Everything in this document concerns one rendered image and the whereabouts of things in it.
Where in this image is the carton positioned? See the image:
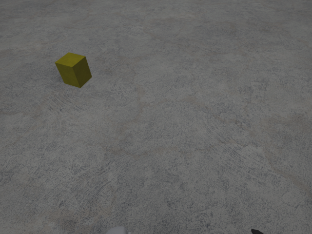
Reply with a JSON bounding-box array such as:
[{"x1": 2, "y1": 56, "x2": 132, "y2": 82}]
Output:
[{"x1": 55, "y1": 53, "x2": 92, "y2": 88}]

